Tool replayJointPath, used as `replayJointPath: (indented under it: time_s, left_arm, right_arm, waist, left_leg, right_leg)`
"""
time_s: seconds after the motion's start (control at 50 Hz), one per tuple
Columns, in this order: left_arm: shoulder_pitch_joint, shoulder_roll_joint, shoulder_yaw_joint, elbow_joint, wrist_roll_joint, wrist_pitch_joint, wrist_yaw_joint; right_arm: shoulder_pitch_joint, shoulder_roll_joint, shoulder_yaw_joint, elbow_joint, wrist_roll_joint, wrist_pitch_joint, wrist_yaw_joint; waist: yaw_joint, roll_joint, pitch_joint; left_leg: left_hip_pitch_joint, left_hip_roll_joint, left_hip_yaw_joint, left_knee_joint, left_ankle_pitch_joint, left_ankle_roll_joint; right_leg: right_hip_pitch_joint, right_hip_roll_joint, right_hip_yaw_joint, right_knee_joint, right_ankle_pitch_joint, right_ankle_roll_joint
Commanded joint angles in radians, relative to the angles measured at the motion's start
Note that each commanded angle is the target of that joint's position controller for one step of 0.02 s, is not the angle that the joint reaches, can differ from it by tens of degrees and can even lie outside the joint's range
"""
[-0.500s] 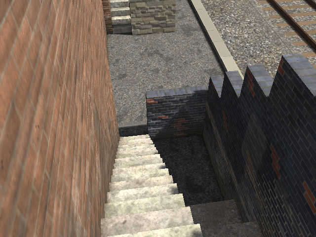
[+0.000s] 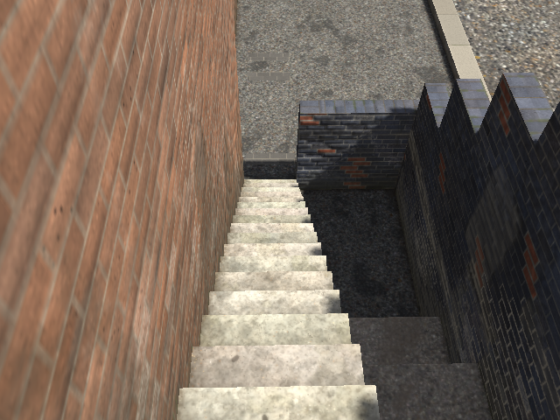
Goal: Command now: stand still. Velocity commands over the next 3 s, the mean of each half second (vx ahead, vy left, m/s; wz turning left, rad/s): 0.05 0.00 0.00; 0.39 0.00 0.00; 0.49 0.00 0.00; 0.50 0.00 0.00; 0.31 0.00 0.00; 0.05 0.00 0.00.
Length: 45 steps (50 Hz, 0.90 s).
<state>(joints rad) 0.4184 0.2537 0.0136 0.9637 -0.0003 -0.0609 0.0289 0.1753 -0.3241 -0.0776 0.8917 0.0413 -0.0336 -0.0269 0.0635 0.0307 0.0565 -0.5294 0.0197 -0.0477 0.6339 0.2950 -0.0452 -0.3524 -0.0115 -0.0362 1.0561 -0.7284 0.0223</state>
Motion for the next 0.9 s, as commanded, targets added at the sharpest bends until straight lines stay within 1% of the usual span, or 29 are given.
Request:
replayJointPath:
  time_s: [0.02, 0.06, 0.08, 0.1, 0.14, 0.18, 0.22, 0.3, 0.36, 0.38, 0.4, 0.42, 0.44, 0.46, 0.48, 0.5, 0.52, 0.54, 0.56, 0.58, 0.62, 0.68, 0.72, 0.74, 0.76, 0.78, 0.8, 0.84, 0.9]
  left_arm:
    - [-0.175, 0.106, 0.036, -0.032, -0.014, 0.044, 0.026]
    - [-0.398, 0.055, 0.007, -0.06, -0.035, 0.06, 0.01]
    - [-0.263, 0.039, 0.012, -0.047, -0.029, 0.082, 0.011]
    - [-0.029, -0.049, 0.004, -0.022, -0.027, 0.095, 0.0]
    - [0.062, 0.003, 0.002, 0.01, 0.043, 0.128, 0.018]
    - [-0.141, 0.101, 0.022, -0.044, 0.047, 0.129, 0.018]
    - [-0.097, 0.0, -0.002, -0.072, 0.044, 0.154, 0.022]
    - [-0.236, -0.008, -0.016, -0.085, -0.002, 0.21, -0.016]
    - [-0.248, -0.001, 0.002, -0.062, 0.003, 0.185, -0.042]
    - [-0.237, -0.001, -0.004, -0.057, 0.008, 0.176, -0.051]
    - [-0.213, 0.017, -0.004, -0.175, -0.03, 0.02, -0.094]
    - [-0.336, 0.058, 0.01, -0.196, -0.004, -0.038, -0.086]
    - [-0.381, -0.017, -0.016, -0.228, 0.015, -0.038, -0.061]
    - [-0.352, -0.094, -0.044, -0.23, 0.004, -0.004, -0.044]
    - [-0.301, -0.119, -0.065, -0.213, -0.018, 0.01, -0.037]
    - [-0.334, -0.065, -0.009, -0.158, 0.038, 0.098, -0.034]
    - [-0.052, -0.118, -0.056, -0.097, 0.069, 0.044, -0.079]
    - [-0.027, -0.06, -0.024, -0.081, 0.079, 0.011, -0.073]
    - [-0.077, -0.032, -0.025, -0.1, 0.089, -0.007, -0.061]
    - [-0.276, -0.089, -0.025, -0.126, 0.07, 0.073, -0.048]
    - [-0.266, -0.121, -0.048, -0.117, 0.038, 0.117, -0.047]
    - [-0.082, -0.101, -0.053, -0.061, 0.058, 0.069, -0.029]
    - [0.099, -0.005, -0.036, -0.035, 0.05, 0.023, -0.034]
    - [0.203, 0.064, -0.009, 0.007, 0.02, 0.023, -0.034]
    - [0.371, 0.182, 0.029, 0.028, 0.026, 0.023, -0.038]
    - [0.346, 0.196, 0.042, 0.047, 0.051, 0.011, -0.041]
    - [0.213, 0.146, 0.031, 0.024, 0.053, 0.004, -0.046]
    - [0.048, 0.105, 0.017, -0.012, 0.068, -0.002, -0.051]
    - [0.06, 0.037, -0.013, 0.011, 0.03, -0.054, -0.034]
  right_arm:
    - [0.415, 0.083, 0.024, 0.123, 0.028, 0.065, -0.01]
    - [0.743, -0.001, -0.003, 0.198, -0.014, 0.11, -0.019]
    - [0.591, -0.104, -0.006, 0.128, -0.024, 0.084, -0.002]
    - [0.469, -0.155, 0.024, 0.116, -0.063, 0.035, 0.013]
    - [0.367, -0.087, 0.047, 0.093, 0.006, -0.008, 0.007]
    - [0.221, 0.009, 0.085, 0.045, -0.002, -0.014, -0.012]
    - [0.245, -0.013, 0.106, 0.078, 0.01, -0.007, -0.051]
    - [0.167, 0.128, 0.191, -0.011, 0.008, 0.021, -0.063]
    - [0.275, 0.075, 0.184, 0.042, -0.006, -0.001, -0.035]
    - [0.27, 0.12, 0.181, 0.052, -0.003, -0.007, -0.031]
    - [0.394, -0.177, 0.067, 0.062, -0.207, -0.063, 0.108]
    - [0.563, -0.156, 0.003, 0.155, -0.279, -0.111, 0.106]
    - [0.653, 0.018, 0.024, 0.209, -0.303, -0.121, 0.1]
    - [0.68, 0.154, 0.047, 0.234, -0.25, -0.107, 0.103]
    - [0.63, 0.194, 0.055, 0.225, -0.221, -0.094, 0.095]
    - [0.378, 0.182, 0.092, 0.121, 0.044, -0.068, 0.005]
    - [0.496, 0.097, 0.062, 0.191, -0.184, -0.08, 0.089]
    - [0.433, 0.035, 0.034, 0.155, -0.196, -0.091, 0.098]
    - [0.437, 0.077, 0.045, 0.156, -0.212, -0.096, 0.096]
    - [0.275, 0.137, 0.08, 0.099, 0.095, -0.078, 0.011]
    - [0.282, 0.021, 0.067, 0.081, 0.063, -0.032, -0.031]
    - [0.303, -0.058, 0.018, 0.071, 0.043, -0.01, -0.025]
    - [0.377, -0.034, 0.008, 0.068, -0.02, 0.013, -0.019]
    - [0.383, -0.016, -0.001, 0.087, -0.019, 0.002, 0.006]
    - [0.343, 0.0, -0.004, 0.067, -0.001, -0.012, 0.01]
    - [0.248, -0.001, -0.008, 0.053, 0.008, -0.008, 0.006]
    - [0.184, -0.016, -0.014, 0.04, 0.008, -0.001, 0.002]
    - [0.242, 0.033, -0.012, 0.072, -0.022, 0.046, -0.013]
    - [0.096, 0.065, -0.018, 0.029, -0.039, 0.06, -0.013]
  waist:
    - [-0.241, -0.054, -0.032]
    - [-0.42, -0.144, -0.089]
    - [-0.337, 0.085, -0.003]
    - [-0.112, 0.253, -0.088]
    - [-0.047, 0.17, -0.127]
    - [-0.057, -0.016, -0.12]
    - [-0.006, 0.154, -0.108]
    - [-0.011, 0.018, 0.104]
    - [-0.072, 0.088, 0.161]
    - [-0.047, -0.042, 0.221]
    - [-0.086, 0.22, 0.385]
    - [-0.218, 0.177, 0.294]
    - [-0.262, 0.083, 0.178]
    - [-0.235, 0.041, 0.12]
    - [-0.208, 0.004, 0.094]
    - [-0.114, -0.106, -0.003]
    - [-0.06, 0.171, -0.014]
    - [-0.062, 0.125, 0.026]
    - [-0.082, 0.045, 0.01]
    - [-0.041, -0.034, -0.022]
    - [-0.064, 0.113, -0.13]
    - [-0.026, 0.081, -0.069]
    - [-0.005, -0.191, -0.097]
    - [0.003, -0.243, -0.118]
    - [0.077, -0.218, -0.17]
    - [0.063, -0.194, -0.046]
    - [0.002, -0.172, 0.082]
    - [-0.1, -0.198, 0.115]
    - [-0.067, -0.151, 0.127]
  left_leg:
    - [0.575, 0.035, -0.001, -0.23, 0.431, 0.009]
    - [0.896, 0.059, 0.009, -0.098, 0.418, 0.032]
    - [0.744, 0.225, -0.12, -0.485, 0.624, 0.095]
    - [0.902, 0.279, -0.054, -0.133, 1.07, 0.03]
    - [0.749, 0.37, -0.182, -0.051, 0.855, 0.161]
    - [0.496, 0.261, -0.079, -0.071, 0.353, 0.199]
    - [0.269, 0.44, -0.275, -0.048, 0.354, 0.342]
    - [-0.011, 0.201, -0.161, -0.244, -0.745, 0.155]
    - [0.086, 0.215, -0.133, -0.361, -0.92, 0.056]
    - [0.103, 0.149, -0.069, -0.359, -0.931, 0.04]
    - [0.137, 0.083, 0.092, -0.403, -0.882, -0.001]
    - [0.353, 0.12, 0.004, -0.358, -0.849, 0.091]
    - [0.464, 0.187, -0.148, -0.336, -0.767, 0.193]
    - [0.484, 0.278, -0.277, -0.419, -0.822, 0.311]
    - [0.478, 0.299, -0.312, -0.446, -0.831, 0.357]
    - [0.336, 0.24, -0.144, -0.269, -0.661, 0.229]
    - [0.063, 0.201, -0.131, -0.356, -0.752, 0.272]
    - [0.065, 0.192, -0.141, -0.331, -0.81, 0.283]
    - [0.076, 0.178, -0.126, -0.265, -0.803, 0.274]
    - [0.113, 0.202, -0.053, -0.168, -0.521, 0.234]
    - [0.1, 0.172, 0.02, -0.092, -0.224, 0.193]
    - [0.079, 0.148, 0.053, 0.108, -0.207, 0.2]
    - [-0.202, 0.065, 0.099, 0.568, -0.368, 0.165]
    - [-0.465, -0.014, 0.032, 0.714, -0.908, 0.163]
    - [-0.484, -0.069, -0.17, 0.687, -0.967, 0.153]
    - [-0.509, -0.043, -0.225, 0.69, -0.912, 0.115]
    - [-0.475, -0.01, -0.183, 0.643, -0.815, 0.077]
    - [-0.22, -0.025, -0.044, 0.598, -0.586, 0.044]
    - [-0.296, -0.039, -0.146, 0.446, -0.168, 0.031]
  right_leg:
    - [-0.349, -0.066, 0.12, -0.03, 0.348, -0.138]
    - [-0.554, -0.021, 0.097, 0.261, 0.468, -0.081]
    - [-0.404, 0.161, -0.002, 0.644, 0.052, -0.047]
    - [-0.545, 0.171, 0.011, 0.8, -0.324, -0.057]
    - [-0.616, 0.103, 0.128, 0.907, -0.139, -0.053]
    - [-0.575, 0.097, 0.196, 0.705, 0.253, -0.018]
    - [-0.495, 0.048, 0.239, 0.628, 0.316, 0.036]
    - [-0.363, 0.046, 0.235, 0.165, 0.64, 0.082]
    - [-0.329, 0.083, 0.193, 0.164, 0.51, 0.065]
    - [-0.302, 0.028, 0.215, -0.208, 0.612, 0.05]
    - [-0.534, 0.034, -0.027, 0.042, 0.402, 0.094]
    - [-0.684, 0.024, -0.039, 0.247, 0.409, 0.051]
    - [-0.768, -0.035, 0.033, 0.341, 0.482, 0.001]
    - [-0.797, -0.088, 0.074, 0.132, 0.471, -0.025]
    - [-0.777, -0.108, 0.073, 0.052, 0.513, -0.019]
    - [-0.342, -0.108, 0.208, -0.122, 0.665, -0.001]
    - [-0.308, -0.056, -0.041, 0.426, 0.697, -0.023]
    - [-0.42, -0.068, 0.006, 0.508, 0.613, -0.034]
    - [-0.493, -0.092, 0.021, 0.486, 0.601, -0.048]
    - [-0.256, -0.089, 0.064, 0.072, 0.724, -0.009]
    - [-0.012, 0.006, -0.044, 0.081, 0.608, 0.013]
    - [0.152, 0.037, -0.083, -0.193, 0.47, -0.026]
    - [0.465, -0.128, 0.214, -0.362, 0.856, -0.101]
    - [0.663, -0.272, 0.442, -0.333, 1.281, -0.18]
    - [0.642, -0.372, 0.663, -0.432, 1.259, -0.293]
    - [0.507, -0.413, 0.729, -0.527, 1.003, -0.358]
    - [0.33, -0.395, 0.638, -0.553, 0.921, -0.334]
    - [-0.02, -0.294, 0.404, -0.494, 0.8, -0.26]
    - [-0.062, -0.235, 0.307, -0.392, 0.433, -0.193]
